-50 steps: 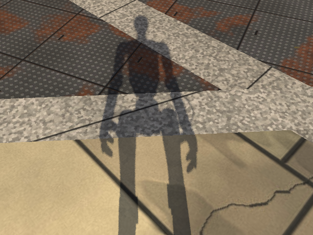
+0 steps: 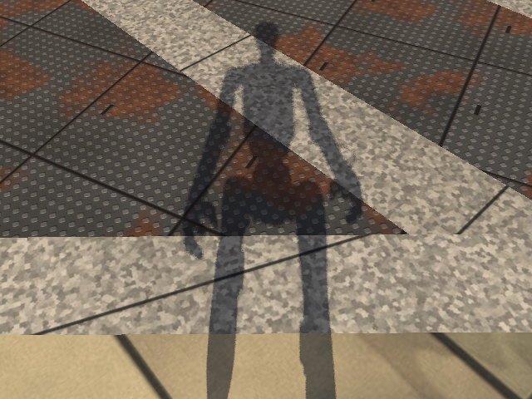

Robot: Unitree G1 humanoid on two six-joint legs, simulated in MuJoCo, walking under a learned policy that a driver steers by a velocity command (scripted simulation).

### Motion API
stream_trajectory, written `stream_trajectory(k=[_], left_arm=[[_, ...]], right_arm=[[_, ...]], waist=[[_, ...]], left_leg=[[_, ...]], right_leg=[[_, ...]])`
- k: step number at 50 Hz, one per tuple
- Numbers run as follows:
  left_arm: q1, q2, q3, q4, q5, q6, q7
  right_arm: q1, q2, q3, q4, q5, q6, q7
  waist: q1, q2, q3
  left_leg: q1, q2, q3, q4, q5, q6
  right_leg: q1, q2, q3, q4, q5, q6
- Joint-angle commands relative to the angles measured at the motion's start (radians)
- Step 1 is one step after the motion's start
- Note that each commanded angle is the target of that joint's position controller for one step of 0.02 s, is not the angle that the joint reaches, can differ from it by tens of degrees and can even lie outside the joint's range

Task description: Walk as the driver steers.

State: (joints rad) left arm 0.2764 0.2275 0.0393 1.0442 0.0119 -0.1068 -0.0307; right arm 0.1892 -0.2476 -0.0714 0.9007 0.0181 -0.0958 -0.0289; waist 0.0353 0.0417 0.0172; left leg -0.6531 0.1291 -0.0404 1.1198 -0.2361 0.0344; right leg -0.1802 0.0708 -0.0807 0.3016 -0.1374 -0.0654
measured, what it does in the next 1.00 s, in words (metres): walks ahead: left foot, then right foot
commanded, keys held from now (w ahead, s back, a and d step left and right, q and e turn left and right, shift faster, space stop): no key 1.00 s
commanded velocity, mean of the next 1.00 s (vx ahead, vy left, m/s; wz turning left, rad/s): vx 0.08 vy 0.00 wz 0.00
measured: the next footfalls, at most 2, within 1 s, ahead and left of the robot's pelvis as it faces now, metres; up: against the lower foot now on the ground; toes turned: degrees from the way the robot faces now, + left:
left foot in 0.22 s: +0.27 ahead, +0.14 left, +0.00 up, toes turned +1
right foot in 0.50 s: +0.18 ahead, -0.10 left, +0.00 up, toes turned -2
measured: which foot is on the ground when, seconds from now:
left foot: up 0.00-0.20, down 0.22-1.00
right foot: down 0.00-0.24, up 0.26-0.48, down 0.50-1.00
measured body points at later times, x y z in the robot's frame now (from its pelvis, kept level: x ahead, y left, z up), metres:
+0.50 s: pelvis +0.14 +0.04 -0.01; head +0.16 +0.04 +0.43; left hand +0.20 +0.30 -0.16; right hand +0.24 -0.20 -0.15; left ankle +0.23 +0.14 -0.74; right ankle +0.14 -0.10 -0.75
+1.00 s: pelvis +0.18 +0.02 -0.01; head +0.20 +0.02 +0.44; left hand +0.20 +0.26 -0.17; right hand +0.25 -0.23 -0.16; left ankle +0.23 +0.14 -0.74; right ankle +0.14 -0.10 -0.74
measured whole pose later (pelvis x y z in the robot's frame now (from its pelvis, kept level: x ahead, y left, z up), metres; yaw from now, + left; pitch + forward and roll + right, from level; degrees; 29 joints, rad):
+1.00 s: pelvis +0.18 +0.02 -0.01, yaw +0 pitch -1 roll +0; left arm 0.26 0.18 0.02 1.10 0.00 -0.02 0.03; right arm 0.17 -0.20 -0.05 1.05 0.00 0.00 -0.03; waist 0.00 0.00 0.04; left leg -0.30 0.01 0.02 0.52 -0.21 0.00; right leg -0.16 -0.01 -0.03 0.52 -0.35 0.00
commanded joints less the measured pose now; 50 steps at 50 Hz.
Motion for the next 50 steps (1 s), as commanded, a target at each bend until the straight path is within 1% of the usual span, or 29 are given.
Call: stream_trajectory(k=[1,3,4,7,8,9,10,11,12,13,14,15,16,17,18,20,21,23,24,25,26,27,28,29,31,33,37,41,50], left_arm=[[-0.072,0.122,0.011,-0.062,0.005,-0.011,0.022],[-0.04,0.138,0.011,-0.058,-0.001,-0.001,0.031],[-0.018,0.15,0.013,-0.05,-0.004,0.004,0.033],[0.01,0.155,0.014,-0.031,-0.016,0.02,0.038],[0.007,0.155,0.014,-0.026,-0.021,0.025,0.039],[-0.006,0.155,0.015,-0.025,-0.027,0.029,0.041],[-0.016,0.148,0.014,-0.025,-0.032,0.033,0.043],[0.027,0.134,0.01,-0.021,-0.02,0.032,0.045],[0.114,0.087,-0.004,-0.015,0.005,0.023,0.043],[0.211,0.002,-0.031,0.02,-0.003,0.025,0.041],[0.152,0.065,-0.017,0.015,-0.02,0.042,0.041],[0.084,0.107,-0.005,-0.005,-0.029,0.059,0.044],[0.04,0.108,0.001,-0.011,-0.03,0.079,0.053],[0.015,0.105,0.005,-0.014,-0.024,0.096,0.062],[0.011,0.093,0.005,-0.014,-0.022,0.109,0.069],[0.033,0.06,0.0,0.007,-0.017,0.119,0.078],[0.044,0.054,0.0,0.019,-0.016,0.121,0.079],[0.063,0.044,-0.001,0.038,-0.008,0.123,0.074],[0.053,0.051,0.0,0.038,0.003,0.125,0.07],[0.043,0.071,0.002,0.03,0.016,0.126,0.068],[0.031,0.106,0.004,0.017,0.014,0.125,0.07],[0.004,0.132,0.011,0.027,-0.001,0.118,0.068],[-0.024,0.1,0.005,0.021,-0.003,0.105,0.067],[-0.04,0.088,0.002,0.022,0.0,0.093,0.068],[-0.045,0.087,0.003,0.021,-0.004,0.074,0.066],[-0.01,0.082,0.002,0.032,-0.009,0.066,0.066],[0.026,0.072,-0.001,0.04,-0.01,0.069,0.067],[0.041,0.067,-0.003,0.042,-0.012,0.074,0.066],[0.056,0.049,-0.007,0.043,-0.011,0.082,0.066]], right_arm=[[0.089,-0.021,-0.005,-0.023,-0.019,0.008,0.0],[0.004,-0.001,0.007,-0.04,-0.017,0.008,0.008],[-0.031,-0.003,0.01,-0.046,-0.014,0.01,0.012],[-0.09,-0.035,0.009,-0.065,-0.013,0.016,0.021],[-0.097,-0.049,0.006,-0.071,-0.017,0.015,0.024],[-0.077,-0.062,0.001,-0.067,-0.022,0.012,0.026],[-0.03,-0.078,-0.007,-0.047,-0.029,0.007,0.026],[0.026,-0.136,-0.025,-0.027,-0.037,0.003,0.019],[0.085,-0.195,-0.033,-0.021,-0.047,0.004,0.015],[0.129,-0.136,-0.016,0.0,-0.047,0.016,0.017],[0.136,-0.063,0.005,0.002,-0.035,0.021,0.027],[0.083,-0.069,0.009,-0.004,-0.029,0.023,0.031],[0.021,-0.084,0.009,-0.019,-0.031,0.024,0.03],[-0.047,-0.092,0.009,-0.034,-0.034,0.028,0.025],[-0.097,-0.099,0.008,-0.043,-0.04,0.034,0.02],[-0.115,-0.092,0.008,-0.039,-0.048,0.046,0.013],[-0.108,-0.086,0.009,-0.031,-0.045,0.05,0.01],[-0.109,-0.078,0.011,-0.018,-0.024,0.057,0.005],[-0.086,-0.067,0.014,-0.004,-0.015,0.06,0.004],[-0.06,-0.058,0.017,0.012,-0.016,0.061,0.004],[-0.049,-0.06,0.015,0.015,-0.023,0.063,0.005],[-0.029,-0.045,0.013,0.014,-0.021,0.067,-0.001],[-0.033,-0.049,0.013,0.024,-0.025,0.067,-0.006],[-0.022,-0.048,0.011,0.03,-0.023,0.066,-0.009],[-0.005,-0.052,0.008,0.049,-0.028,0.067,-0.01],[-0.003,-0.043,0.009,0.06,-0.026,0.066,-0.005],[-0.003,-0.041,0.008,0.078,-0.02,0.068,0.0],[0.005,-0.042,0.008,0.098,-0.018,0.075,-0.002],[0.005,-0.047,0.008,0.132,-0.015,0.09,-0.01]], waist=[[-0.075,-0.093,0.002],[-0.042,-0.098,-0.017],[-0.027,-0.099,-0.027],[-0.008,-0.111,-0.037],[-0.013,-0.116,-0.04],[-0.032,-0.112,-0.05],[-0.058,-0.094,-0.069],[-0.059,-0.039,-0.109],[-0.026,0.072,-0.214],[-0.027,0.229,-0.322],[-0.053,0.18,-0.317],[-0.045,0.122,-0.251],[-0.032,0.063,-0.206],[-0.014,0.039,-0.157],[0.007,0.061,-0.132],[0.015,0.092,-0.118],[0.016,0.092,-0.126],[0.032,0.085,-0.119],[0.028,0.074,-0.099],[0.018,0.046,-0.065],[-0.005,0.001,-0.021],[-0.042,-0.119,0.022],[-0.043,-0.141,0.042],[-0.054,-0.156,0.038],[-0.053,-0.125,0.031],[-0.041,-0.09,0.012],[-0.029,-0.063,-0.012],[-0.027,-0.043,-0.022],[-0.031,-0.045,-0.007]], left_leg=[[0.081,0.008,0.013,-0.189,0.149,-0.026],[0.148,-0.027,0.043,-0.36,0.256,-0.026],[0.166,-0.043,0.048,-0.411,0.287,-0.029],[0.188,-0.064,0.031,-0.519,0.274,-0.021],[0.199,-0.07,0.027,-0.549,0.246,-0.01],[0.236,-0.079,0.028,-0.599,0.246,0.004],[0.313,-0.095,0.041,-0.675,0.302,0.019],[0.44,-0.058,0.008,-0.703,0.605,0.042],[0.682,0.088,-0.115,-0.608,0.987,0.118],[0.813,0.242,-0.287,-0.625,1.017,0.27],[0.758,0.238,-0.346,-0.683,0.825,0.283],[0.676,0.207,-0.323,-0.716,0.622,0.248],[0.588,0.187,-0.302,-0.752,0.456,0.222],[0.484,0.166,-0.272,-0.798,0.322,0.198],[0.397,0.135,-0.236,-0.831,0.22,0.172],[0.303,0.083,-0.163,-0.861,0.124,0.159],[0.29,0.07,-0.143,-0.864,0.075,0.155],[0.255,0.041,-0.108,-0.859,-0.092,0.128],[0.234,0.02,-0.097,-0.861,-0.201,0.094],[0.212,0.0,-0.087,-0.853,-0.279,0.053],[0.216,-0.035,-0.059,-0.82,-0.29,0.02],[0.311,-0.096,0.017,-0.783,-0.193,-0.005],[0.401,-0.102,0.028,-0.731,-0.102,-0.011],[0.444,-0.103,0.034,-0.704,-0.038,-0.004],[0.46,-0.099,0.032,-0.685,0.04,0.01],[0.458,-0.094,0.029,-0.68,0.099,0.017],[0.471,-0.091,0.031,-0.661,0.195,0.015],[0.486,-0.088,0.03,-0.645,0.247,0.014],[0.497,-0.085,0.027,-0.635,0.267,0.009]], right_leg=[[-0.105,-0.245,0.102,-0.121,0.562,-0.164],[-0.092,-0.217,0.062,-0.103,0.561,-0.139],[-0.066,-0.222,0.064,-0.093,0.54,-0.136],[0.026,-0.259,0.101,-0.032,0.484,-0.127],[0.052,-0.271,0.118,0.003,0.476,-0.118],[0.07,-0.272,0.13,0.048,0.45,-0.102],[0.076,-0.245,0.128,0.113,0.408,-0.076],[0.051,-0.18,0.103,0.215,0.351,-0.033],[-0.099,-0.103,0.061,0.389,0.043,0.014],[-0.229,-0.053,0.057,0.579,-0.367,0.063],[-0.264,-0.066,0.111,0.687,-0.562,0.084],[-0.305,-0.091,0.134,0.74,-0.557,0.087],[-0.313,-0.114,0.136,0.742,-0.511,0.092],[-0.287,-0.134,0.137,0.693,-0.461,0.098],[-0.229,-0.144,0.13,0.618,-0.414,0.1],[-0.119,-0.118,0.089,0.497,-0.331,0.1],[-0.076,-0.109,0.076,0.438,-0.265,0.096],[0.015,-0.09,0.047,0.28,-0.103,0.078],[0.041,-0.087,0.042,0.222,-0.069,0.062],[0.042,-0.12,0.075,0.18,-0.062,0.039],[-0.015,-0.169,0.118,0.13,-0.154,0.012],[-0.173,-0.166,0.137,0.088,-0.35,-0.008],[-0.252,-0.159,0.145,0.039,-0.398,0.003],[-0.27,-0.162,0.146,0.019,-0.383,0.021],[-0.238,-0.153,0.134,0.034,-0.293,0.041],[-0.188,-0.145,0.123,0.062,-0.216,0.04],[-0.137,-0.134,0.108,0.094,-0.114,0.036],[-0.113,-0.127,0.097,0.111,-0.051,0.037],[-0.096,-0.117,0.085,0.113,-0.001,0.039]])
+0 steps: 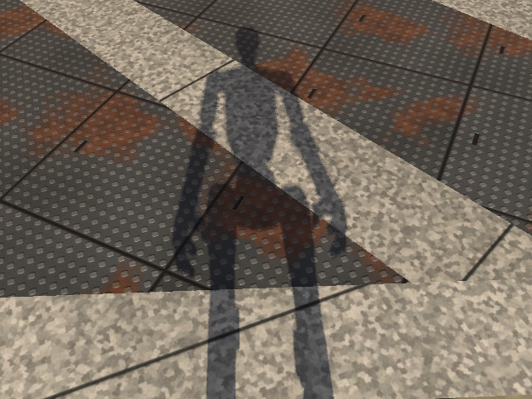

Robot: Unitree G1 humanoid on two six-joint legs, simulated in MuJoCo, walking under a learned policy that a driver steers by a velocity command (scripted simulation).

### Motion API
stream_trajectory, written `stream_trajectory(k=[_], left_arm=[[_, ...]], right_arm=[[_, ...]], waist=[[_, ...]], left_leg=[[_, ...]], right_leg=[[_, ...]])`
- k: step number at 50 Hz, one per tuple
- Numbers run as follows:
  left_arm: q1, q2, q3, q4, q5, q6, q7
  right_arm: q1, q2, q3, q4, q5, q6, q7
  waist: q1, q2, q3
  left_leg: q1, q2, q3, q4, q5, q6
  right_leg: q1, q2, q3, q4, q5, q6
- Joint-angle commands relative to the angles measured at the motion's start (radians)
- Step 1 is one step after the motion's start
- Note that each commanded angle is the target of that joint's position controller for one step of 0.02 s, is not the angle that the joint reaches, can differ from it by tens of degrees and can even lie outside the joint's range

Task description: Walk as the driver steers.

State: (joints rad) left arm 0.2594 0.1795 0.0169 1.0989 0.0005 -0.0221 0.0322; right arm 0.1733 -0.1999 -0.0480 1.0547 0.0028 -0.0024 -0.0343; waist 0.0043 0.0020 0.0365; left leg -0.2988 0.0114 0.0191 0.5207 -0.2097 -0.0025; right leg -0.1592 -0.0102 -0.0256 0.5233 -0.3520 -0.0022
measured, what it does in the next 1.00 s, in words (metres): walks ahead: right foot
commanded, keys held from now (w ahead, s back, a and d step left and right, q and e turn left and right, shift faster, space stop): no key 0.22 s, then w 0.76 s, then w+q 0.02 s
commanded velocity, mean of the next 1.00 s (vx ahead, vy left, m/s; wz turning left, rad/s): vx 0.28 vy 0.00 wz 0.00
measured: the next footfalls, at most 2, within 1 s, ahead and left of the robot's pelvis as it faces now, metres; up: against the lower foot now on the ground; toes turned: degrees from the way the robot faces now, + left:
right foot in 1.00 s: +0.50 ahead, -0.10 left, +0.00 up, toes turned -3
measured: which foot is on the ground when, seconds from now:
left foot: down 0.00-1.00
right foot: down 0.00-0.50, up 0.52-0.98, down 1.00-1.00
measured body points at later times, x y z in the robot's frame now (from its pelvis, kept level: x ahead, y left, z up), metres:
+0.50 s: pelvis +0.06 +0.03 -0.01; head +0.06 +0.05 +0.44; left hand +0.00 +0.28 -0.17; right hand +0.13 -0.23 -0.14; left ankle +0.08 +0.13 -0.74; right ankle -0.04 -0.11 -0.73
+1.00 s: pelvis +0.30 +0.01 -0.02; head +0.33 +0.01 +0.43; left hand +0.53 +0.23 -0.11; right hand +0.19 -0.23 -0.15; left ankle +0.08 +0.14 -0.73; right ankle +0.46 -0.09 -0.73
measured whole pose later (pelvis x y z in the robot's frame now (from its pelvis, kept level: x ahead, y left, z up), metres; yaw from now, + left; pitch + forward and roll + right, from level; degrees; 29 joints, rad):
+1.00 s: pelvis +0.30 +0.01 -0.02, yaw +0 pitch +2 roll +1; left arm -0.06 0.21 0.05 0.86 -0.03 -0.10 -0.05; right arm 0.48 -0.22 -0.05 1.10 0.01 -0.07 -0.02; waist -0.07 -0.01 0.03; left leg 0.18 0.02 0.06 0.25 -0.46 -0.02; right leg -0.55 -0.02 -0.06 0.52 -0.03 -0.10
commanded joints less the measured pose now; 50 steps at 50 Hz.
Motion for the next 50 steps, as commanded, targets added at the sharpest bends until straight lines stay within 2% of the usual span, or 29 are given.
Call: stream_trajectory(k=[1,11,12,13,14,16,17,18,19,21,22,23,24,25,26,27,28,29,30,31,32,34,37,40,45,47,48,49,50], left_arm=[[0.074,0.096,0.015,-0.012,0.0,-0.002,0.003],[0.089,0.084,0.014,-0.008,0.002,-0.002,0.005],[0.114,0.081,0.015,0.005,0.001,0.0,0.006],[0.124,0.102,0.023,0.007,-0.007,0.003,0.008],[0.124,0.134,0.034,-0.001,-0.014,0.004,0.01],[0.164,0.195,0.056,-0.013,-0.027,-0.01,0.012],[0.154,0.214,0.065,-0.018,-0.029,-0.023,0.013],[0.151,0.197,0.063,-0.025,-0.022,-0.037,0.012],[0.15,0.178,0.061,-0.03,-0.018,-0.048,0.007],[0.125,0.17,0.061,-0.043,-0.03,-0.056,-0.003],[0.098,0.174,0.061,-0.049,-0.034,-0.053,-0.008],[0.082,0.182,0.063,-0.055,-0.035,-0.048,-0.012],[0.078,0.189,0.063,-0.062,-0.031,-0.048,-0.014],[0.04,0.163,0.054,-0.078,-0.029,-0.053,-0.016],[0.043,0.078,0.034,-0.12,-0.023,-0.067,-0.013],[0.013,0.079,0.036,-0.142,-0.041,-0.083,-0.013],[-0.018,0.106,0.042,-0.157,-0.063,-0.095,-0.02],[-0.029,0.119,0.044,-0.156,-0.061,-0.101,-0.025],[-0.025,0.124,0.052,-0.149,-0.048,-0.103,-0.023],[-0.018,0.142,0.065,-0.143,-0.034,-0.097,-0.021],[-0.007,0.132,0.067,-0.14,-0.032,-0.089,-0.025],[-0.035,0.114,0.069,-0.146,-0.027,-0.074,-0.03],[-0.17,0.09,0.061,-0.199,-0.02,-0.066,-0.032],[-0.294,0.081,0.049,-0.239,-0.024,-0.069,-0.045],[-0.415,0.093,0.039,-0.29,-0.032,-0.08,-0.074],[-0.403,0.116,0.045,-0.3,-0.033,-0.086,-0.084],[-0.358,0.141,0.056,-0.294,-0.032,-0.088,-0.084],[-0.258,0.176,0.074,-0.271,-0.032,-0.089,-0.081],[-0.073,0.221,0.1,-0.218,-0.033,-0.086,-0.073]], right_arm=[[0.019,-0.094,-0.016,-0.019,0.001,-0.002,-0.005],[0.004,-0.088,-0.015,0.01,0.0,0.005,-0.009],[0.021,-0.077,-0.012,0.023,0.0,0.006,-0.008],[0.023,-0.08,-0.015,0.028,0.006,0.007,-0.008],[0.013,-0.084,-0.019,0.025,0.01,0.005,-0.008],[-0.061,-0.069,-0.015,-0.013,0.016,-0.021,0.002],[-0.088,-0.059,-0.011,-0.031,0.022,-0.04,0.011],[-0.103,-0.062,-0.013,-0.042,0.027,-0.056,0.018],[-0.108,-0.07,-0.015,-0.049,0.032,-0.068,0.025],[-0.098,-0.074,-0.017,-0.056,0.039,-0.089,0.037],[-0.056,-0.068,-0.021,-0.038,0.038,-0.095,0.041],[0.038,-0.065,-0.029,0.005,0.035,-0.094,0.043],[0.156,-0.084,-0.045,0.05,0.031,-0.089,0.042],[0.294,-0.13,-0.065,0.08,0.026,-0.087,0.04],[0.421,-0.259,-0.089,0.086,0.026,-0.091,0.036],[0.408,-0.202,-0.061,0.088,0.005,-0.106,0.046],[0.296,-0.154,-0.04,0.057,0.006,-0.119,0.046],[0.216,-0.113,-0.023,0.029,0.004,-0.124,0.051],[0.164,-0.105,-0.013,0.011,0.002,-0.124,0.057],[0.146,-0.087,-0.004,0.003,-0.001,-0.121,0.058],[0.165,-0.088,0.0,0.008,-0.004,-0.117,0.056],[0.22,-0.098,0.002,0.02,-0.007,-0.112,0.045],[0.249,-0.131,-0.001,0.014,-0.009,-0.104,0.026],[0.273,-0.145,-0.005,0.005,-0.006,-0.1,0.017],[0.333,-0.144,-0.016,0.023,0.01,-0.09,0.014],[0.318,-0.161,-0.025,0.018,0.011,-0.083,0.014],[0.303,-0.177,-0.03,0.012,0.009,-0.079,0.014],[0.287,-0.189,-0.035,0.007,0.006,-0.073,0.014],[0.272,-0.174,-0.028,-0.001,0.003,-0.066,0.016]], waist=[[-0.001,-0.006,-0.023],[-0.005,-0.009,-0.001],[-0.003,-0.017,-0.021],[0.0,-0.04,0.0],[0.007,-0.077,0.039],[0.042,-0.16,0.126],[0.045,-0.182,0.174],[0.043,-0.17,0.192],[0.041,-0.153,0.195],[0.02,-0.129,0.166],[-0.01,-0.117,0.138],[-0.049,-0.108,0.096],[-0.093,-0.097,0.045],[-0.158,0.014,0.0],[-0.172,0.326,-0.082],[-0.147,0.285,-0.103],[-0.098,0.176,-0.005],[-0.07,0.103,0.027],[-0.043,0.057,0.046],[-0.022,0.051,0.049],[-0.015,0.076,0.046],[-0.016,0.061,0.049],[-0.035,0.043,0.072],[-0.063,0.061,0.09],[-0.077,0.064,0.125],[-0.047,0.079,0.097],[-0.015,0.103,0.053],[0.043,0.128,-0.02],[0.132,0.127,-0.123]], left_leg=[[0.143,0.032,-0.033,-0.036,0.237,0.045],[0.144,0.031,-0.034,-0.051,0.192,0.038],[0.15,0.014,-0.014,-0.043,0.081,0.038],[0.118,-0.019,0.02,-0.006,-0.101,0.039],[0.046,-0.047,0.05,0.043,-0.257,0.039],[-0.143,-0.046,0.073,0.212,-0.261,0.048],[-0.218,-0.002,0.036,0.293,-0.219,0.064],[-0.297,0.032,0.006,0.352,-0.247,0.078],[-0.356,0.056,-0.013,0.374,-0.284,0.089],[-0.291,0.068,0.001,0.219,-0.27,0.102],[-0.142,0.034,0.052,0.11,-0.194,0.098],[0.056,-0.021,0.109,0.043,-0.075,0.083],[0.228,-0.063,0.124,0.035,-0.027,0.073],[0.365,0.028,-0.029,-0.044,-0.071,0.108],[0.521,0.295,-0.51,-0.255,-0.178,0.251],[0.492,0.399,-0.788,-0.368,-0.311,0.33],[0.431,0.396,-0.699,-0.352,-0.362,0.301],[0.375,0.346,-0.557,-0.349,-0.321,0.258],[0.315,0.305,-0.442,-0.363,-0.213,0.225],[0.272,0.259,-0.339,-0.375,-0.109,0.192],[0.242,0.242,-0.282,-0.384,-0.036,0.183],[0.249,0.214,-0.198,-0.397,0.117,0.188],[0.245,0.207,-0.137,-0.415,0.211,0.194],[0.219,0.192,-0.086,-0.445,0.202,0.186],[0.345,0.239,-0.052,-0.411,0.249,0.178],[0.404,0.256,-0.038,-0.343,0.407,0.162],[0.422,0.259,-0.031,-0.279,0.59,0.152],[0.426,0.247,-0.013,-0.155,0.786,0.139],[0.338,0.201,0.01,0.059,0.854,0.11]], right_leg=[[-0.117,-0.035,0.029,-0.11,0.213,-0.024],[-0.121,-0.03,0.025,-0.133,0.167,-0.022],[-0.111,-0.026,0.023,-0.149,0.053,-0.03],[-0.124,-0.031,0.043,-0.167,-0.116,-0.054],[-0.138,-0.063,0.098,-0.202,-0.29,-0.091],[-0.11,-0.235,0.334,-0.332,-0.51,-0.189],[-0.105,-0.319,0.433,-0.371,-0.499,-0.232],[-0.063,-0.353,0.468,-0.374,-0.422,-0.248],[-0.005,-0.353,0.452,-0.36,-0.327,-0.241],[0.023,-0.304,0.345,-0.314,-0.188,-0.195],[-0.038,-0.251,0.259,-0.28,-0.132,-0.167],[-0.132,-0.202,0.192,-0.228,-0.086,-0.147],[-0.205,-0.161,0.146,-0.141,0.044,-0.13],[-0.294,-0.094,0.051,0.108,0.192,-0.082],[-0.506,0.036,-0.064,0.503,0.008,-0.005],[-0.611,0.045,0.087,0.732,-0.188,-0.023],[-0.707,-0.025,0.123,0.822,-0.126,-0.062],[-0.71,-0.072,0.112,0.817,-0.021,-0.088],[-0.681,-0.104,0.103,0.749,0.067,-0.097],[-0.626,-0.128,0.095,0.683,0.12,-0.099],[-0.579,-0.136,0.085,0.637,0.147,-0.091],[-0.584,-0.131,0.051,0.566,0.192,-0.064],[-0.627,-0.123,0.033,0.38,0.29,-0.03],[-0.566,-0.09,-0.001,0.191,0.401,-0.02],[-0.557,-0.067,-0.005,0.045,0.403,-0.056],[-0.495,-0.044,-0.018,0.01,0.341,-0.085],[-0.409,-0.014,-0.037,0.01,0.306,-0.101],[-0.268,0.025,-0.064,0.018,0.28,-0.122],[-0.014,0.045,-0.069,0.014,0.286,-0.151]])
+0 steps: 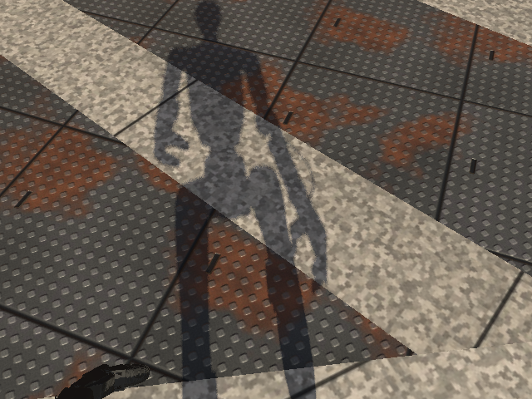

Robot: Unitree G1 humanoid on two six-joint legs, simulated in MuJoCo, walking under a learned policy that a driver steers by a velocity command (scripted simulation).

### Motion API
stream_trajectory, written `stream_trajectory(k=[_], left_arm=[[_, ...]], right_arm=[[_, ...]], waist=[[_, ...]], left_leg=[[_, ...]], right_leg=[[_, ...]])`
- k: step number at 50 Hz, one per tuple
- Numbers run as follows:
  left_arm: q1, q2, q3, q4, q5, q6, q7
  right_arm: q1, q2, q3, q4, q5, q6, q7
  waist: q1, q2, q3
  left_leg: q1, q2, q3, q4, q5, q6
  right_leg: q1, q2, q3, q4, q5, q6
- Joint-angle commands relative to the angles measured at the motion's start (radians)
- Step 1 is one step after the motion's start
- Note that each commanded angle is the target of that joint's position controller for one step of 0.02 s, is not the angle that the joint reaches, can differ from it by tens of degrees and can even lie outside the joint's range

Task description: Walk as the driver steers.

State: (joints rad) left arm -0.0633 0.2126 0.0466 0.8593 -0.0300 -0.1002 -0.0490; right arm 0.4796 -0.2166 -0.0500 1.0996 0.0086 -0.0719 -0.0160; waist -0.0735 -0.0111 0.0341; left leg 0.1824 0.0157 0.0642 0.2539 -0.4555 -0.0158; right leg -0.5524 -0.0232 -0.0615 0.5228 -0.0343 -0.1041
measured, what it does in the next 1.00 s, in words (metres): walks ahead, turning left: left foot, then right foot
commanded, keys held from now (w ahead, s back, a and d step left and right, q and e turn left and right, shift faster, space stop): w+q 0.04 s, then q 0.60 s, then no key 0.36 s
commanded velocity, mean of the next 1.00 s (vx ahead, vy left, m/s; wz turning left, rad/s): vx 0.13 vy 0.00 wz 0.36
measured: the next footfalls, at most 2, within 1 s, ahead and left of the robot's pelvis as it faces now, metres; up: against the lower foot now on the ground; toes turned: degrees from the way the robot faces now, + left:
left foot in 0.52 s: +0.29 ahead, +0.13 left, +0.00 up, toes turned +20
right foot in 0.96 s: +0.33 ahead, -0.11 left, +0.00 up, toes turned +23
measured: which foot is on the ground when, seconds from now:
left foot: down 0.00-0.00, up 0.02-0.50, down 0.52-1.00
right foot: down 0.00-0.52, up 0.54-0.94, down 0.96-1.00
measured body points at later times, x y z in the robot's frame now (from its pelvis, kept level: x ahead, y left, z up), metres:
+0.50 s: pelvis +0.20 +0.00 +0.02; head +0.23 +0.02 +0.46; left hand +0.23 +0.29 -0.12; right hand +0.40 -0.22 -0.09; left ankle +0.26 +0.11 -0.71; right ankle +0.16 -0.11 -0.72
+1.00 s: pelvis +0.25 +0.00 +0.02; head +0.27 -0.01 +0.46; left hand +0.23 +0.29 -0.11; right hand +0.50 -0.18 -0.10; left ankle +0.26 +0.11 -0.71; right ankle +0.30 -0.12 -0.72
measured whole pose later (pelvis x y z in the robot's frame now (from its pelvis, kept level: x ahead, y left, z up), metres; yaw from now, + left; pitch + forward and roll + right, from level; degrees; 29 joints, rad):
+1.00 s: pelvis +0.25 +0.00 +0.02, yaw +23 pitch +2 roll +0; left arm 0.17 0.26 0.06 0.92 0.02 -0.01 0.02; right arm 0.13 -0.25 -0.05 0.75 -0.01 0.00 -0.02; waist 0.01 0.03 0.01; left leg -0.38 -0.07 -0.08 0.55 -0.24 0.03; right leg -0.29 -0.02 0.01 0.54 -0.30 0.01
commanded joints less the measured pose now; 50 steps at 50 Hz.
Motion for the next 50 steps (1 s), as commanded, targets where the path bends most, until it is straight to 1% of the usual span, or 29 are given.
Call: stream_trajectory(k=[1,2,3,4,5,6,7,9,12,16,19,22,24,25,26,27,28,29,30,31,32,34,39,44,46,47,48,49,50], left_arm=[[0.445,0.267,0.093,0.06,0.012,-0.006,0.022],[0.506,0.309,0.093,0.083,0.031,-0.005,0.016],[0.465,0.217,0.067,0.074,0.03,-0.008,0.017],[0.356,0.177,0.052,0.058,0.028,-0.013,0.022],[0.265,0.142,0.038,0.04,0.032,-0.021,0.02],[0.216,0.102,0.028,0.045,0.041,-0.027,0.014],[0.203,0.099,0.028,0.054,0.055,-0.032,0.013],[0.183,0.091,0.025,0.061,0.059,-0.034,0.02],[0.177,0.144,0.036,0.064,0.058,-0.024,0.053],[0.182,0.185,0.046,0.053,0.047,0.011,0.092],[0.207,0.205,0.053,0.053,0.033,0.038,0.103],[0.215,0.222,0.062,0.045,0.016,0.065,0.105],[0.194,0.228,0.067,0.028,0.004,0.08,0.11],[0.195,0.22,0.066,0.024,0.001,0.085,0.111],[0.247,0.204,0.063,0.024,0.016,0.086,0.106],[0.241,0.13,0.039,-0.025,0.064,0.077,0.094],[0.223,0.134,0.033,-0.047,0.05,0.065,0.079],[0.166,0.169,0.043,-0.052,0.016,0.061,0.068],[0.144,0.169,0.045,-0.053,0.007,0.063,0.071],[0.138,0.176,0.049,-0.041,0.023,0.07,0.082],[0.136,0.193,0.056,-0.045,0.033,0.078,0.092],[0.168,0.171,0.054,-0.035,0.031,0.091,0.093],[0.162,0.138,0.038,-0.025,0.025,0.101,0.099],[0.163,0.151,0.038,-0.02,0.021,0.094,0.086],[0.212,0.134,0.034,0.0,0.025,0.084,0.073],[0.233,0.14,0.033,0.01,0.035,0.08,0.067],[0.258,0.188,0.039,0.009,0.056,0.077,0.065],[0.218,0.254,0.049,0.004,0.059,0.078,0.069],[0.184,0.207,0.038,-0.002,0.062,0.075,0.066]], right_arm=[[-0.038,-0.122,-0.009,-0.076,-0.015,0.002,0.002],[0.107,0.044,0.034,-0.077,0.003,-0.019,0.015],[0.015,-0.068,0.006,-0.074,0.037,-0.045,0.016],[-0.078,-0.122,-0.011,-0.109,0.055,-0.053,0.01],[-0.115,-0.127,-0.015,-0.115,0.042,-0.051,-0.003],[-0.133,-0.123,-0.029,-0.112,0.023,-0.036,-0.015],[-0.073,-0.087,-0.03,-0.104,0.022,-0.016,-0.017],[-0.056,-0.057,-0.034,-0.108,0.027,0.019,-0.017],[-0.155,-0.071,-0.043,-0.177,0.013,0.044,-0.018],[-0.266,-0.062,-0.037,-0.239,0.003,0.048,0.008],[-0.342,-0.078,-0.04,-0.285,0.002,0.058,0.025],[-0.386,-0.101,-0.05,-0.334,0.003,0.067,0.042],[-0.36,-0.112,-0.058,-0.349,0.006,0.065,0.053],[-0.298,-0.132,-0.07,-0.339,0.003,0.059,0.052],[-0.221,-0.223,-0.102,-0.332,-0.003,0.053,0.037],[-0.188,-0.345,-0.129,-0.339,-0.018,0.057,0.015],[-0.172,-0.305,-0.107,-0.362,-0.036,0.05,0.021],[-0.209,-0.26,-0.094,-0.381,-0.027,0.042,0.028],[-0.277,-0.232,-0.088,-0.395,-0.008,0.037,0.023],[-0.324,-0.209,-0.081,-0.407,0.005,0.041,0.016],[-0.355,-0.197,-0.077,-0.416,0.008,0.049,0.008],[-0.359,-0.196,-0.073,-0.425,-0.012,0.054,0.0],[-0.34,-0.208,-0.07,-0.424,-0.018,0.059,-0.017],[-0.347,-0.184,-0.05,-0.419,-0.025,0.068,-0.012],[-0.361,-0.166,-0.037,-0.415,-0.017,0.073,-0.013],[-0.33,-0.154,-0.031,-0.403,-0.014,0.074,-0.015],[-0.304,-0.13,-0.022,-0.398,-0.02,0.07,-0.015],[-0.265,-0.102,-0.02,-0.41,-0.025,0.061,-0.008],[-0.325,-0.131,-0.026,-0.427,-0.03,0.056,-0.007]], waist=[[0.269,0.042,-0.271],[0.171,-0.24,-0.461],[0.209,-0.163,-0.407],[0.181,-0.134,-0.242],[0.138,-0.029,-0.176],[0.097,0.018,-0.122],[0.057,-0.045,-0.127],[0.026,-0.064,-0.082],[0.015,-0.057,-0.048],[0.046,-0.058,-0.071],[0.077,-0.054,-0.069],[0.084,-0.071,-0.061],[0.059,-0.075,-0.071],[0.025,-0.05,-0.103],[0.005,0.072,-0.164],[0.051,0.324,-0.215],[0.032,0.273,-0.369],[0.019,0.153,-0.327],[0.043,0.094,-0.256],[0.062,0.035,-0.205],[0.083,0.048,-0.184],[0.101,0.09,-0.19],[0.076,0.131,-0.191],[0.059,0.16,-0.144],[0.094,0.147,-0.135],[0.099,0.125,-0.131],[0.086,0.043,-0.132],[0.012,-0.141,-0.11],[0.037,-0.209,-0.09]], left_leg=[[-0.414,0.137,-0.018,0.661,0.781,0.091],[-0.761,-0.064,-0.088,1.016,-0.051,0.042],[-0.843,-0.045,-0.234,1.147,-0.099,0.058],[-0.893,-0.001,-0.201,1.176,-0.039,0.061],[-0.83,0.054,-0.179,1.134,0.041,0.056],[-0.762,0.081,-0.168,1.078,0.074,0.058],[-0.677,0.106,-0.175,1.049,0.088,0.056],[-0.647,0.105,-0.153,0.995,0.09,0.05],[-0.728,0.108,-0.135,0.844,0.199,0.027],[-0.697,0.099,-0.071,0.6,0.377,0.015],[-0.704,0.08,-0.04,0.496,0.383,0.02],[-0.715,0.058,-0.016,0.436,0.266,0.046],[-0.666,0.025,0.013,0.343,0.241,0.078],[-0.554,-0.013,0.029,0.242,0.335,0.106],[-0.366,0.032,-0.092,0.179,0.691,0.158],[-0.121,0.275,-0.438,0.225,1.204,0.31],[-0.027,0.383,-0.666,0.167,1.04,0.461],[-0.069,0.341,-0.579,0.145,0.959,0.419],[-0.142,0.285,-0.48,0.139,0.843,0.353],[-0.224,0.246,-0.431,0.121,0.739,0.304],[-0.308,0.22,-0.404,0.101,0.662,0.285],[-0.365,0.194,-0.37,0.086,0.656,0.279],[-0.413,0.169,-0.338,0.066,0.497,0.262],[-0.453,0.161,-0.373,0.064,0.288,0.237],[-0.475,0.136,-0.362,0.105,0.272,0.2],[-0.5,0.106,-0.345,0.127,0.251,0.16],[-0.555,0.054,-0.295,0.217,0.205,0.106],[-0.613,-0.069,-0.163,0.308,0.098,0.055],[-0.556,-0.05,-0.136,0.322,0.062,0.033]], right_leg=[[0.731,-0.146,0.204,0.043,-0.073,-0.112],[1.022,-0.402,0.736,-0.127,-0.348,-0.262],[0.946,-0.386,0.796,-0.227,-0.299,-0.221],[0.787,-0.37,0.591,-0.219,-0.074,-0.173],[0.616,-0.343,0.424,-0.218,0.174,-0.147],[0.48,-0.292,0.287,-0.238,0.322,-0.109],[0.399,-0.286,0.208,-0.249,0.4,-0.112],[0.309,-0.256,0.105,-0.28,0.451,-0.115],[0.292,-0.251,0.013,-0.313,0.47,-0.123],[0.341,-0.233,-0.086,-0.307,0.411,-0.109],[0.424,-0.254,-0.1,-0.271,0.362,-0.1],[0.499,-0.292,-0.088,-0.187,0.344,-0.076],[0.527,-0.292,-0.094,-0.08,0.391,-0.039],[0.505,-0.254,-0.126,0.043,0.419,0.0],[0.397,-0.175,-0.158,0.253,0.276,0.074],[0.056,-0.024,-0.17,0.58,-0.462,0.152],[-0.087,0.069,0.056,0.787,-0.703,0.158],[-0.137,0.031,0.13,0.827,-0.641,0.139],[-0.157,0.004,0.138,0.784,-0.55,0.13],[-0.143,-0.019,0.137,0.714,-0.485,0.134],[-0.089,-0.028,0.139,0.649,-0.445,0.136],[-0.013,-0.011,0.116,0.576,-0.397,0.142],[0.085,-0.007,0.104,0.372,-0.332,0.164],[0.183,-0.001,0.083,0.196,-0.327,0.149],[0.292,0.016,0.051,-0.005,-0.215,0.122],[0.362,0.006,0.059,-0.097,-0.135,0.101],[0.425,-0.105,0.17,-0.138,-0.07,0.06],[0.399,-0.231,0.299,-0.153,0.032,-0.028],[0.282,-0.288,0.378,-0.207,-0.065,-0.096]])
